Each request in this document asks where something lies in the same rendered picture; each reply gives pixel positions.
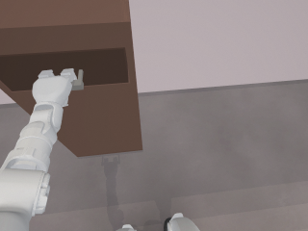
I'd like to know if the robot right thigh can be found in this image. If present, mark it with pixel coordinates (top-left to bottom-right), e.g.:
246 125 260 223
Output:
167 217 200 231

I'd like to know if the left robot hand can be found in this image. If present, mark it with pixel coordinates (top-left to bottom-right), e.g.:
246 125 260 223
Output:
32 68 77 107

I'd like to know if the handle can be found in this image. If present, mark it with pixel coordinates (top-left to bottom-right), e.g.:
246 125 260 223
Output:
70 69 84 90

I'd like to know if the robot left forearm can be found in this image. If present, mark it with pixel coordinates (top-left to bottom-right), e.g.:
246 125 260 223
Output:
0 101 64 174

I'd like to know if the drawer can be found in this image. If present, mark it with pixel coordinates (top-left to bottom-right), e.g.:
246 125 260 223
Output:
0 47 129 91

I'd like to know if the cabinet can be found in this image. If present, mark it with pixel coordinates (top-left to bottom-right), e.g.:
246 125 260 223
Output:
0 0 143 157

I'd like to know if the left robot upper arm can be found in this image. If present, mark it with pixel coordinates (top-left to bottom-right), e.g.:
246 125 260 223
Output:
0 167 51 231

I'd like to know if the right robot shin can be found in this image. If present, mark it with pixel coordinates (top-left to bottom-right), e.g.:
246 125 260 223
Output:
171 213 183 220

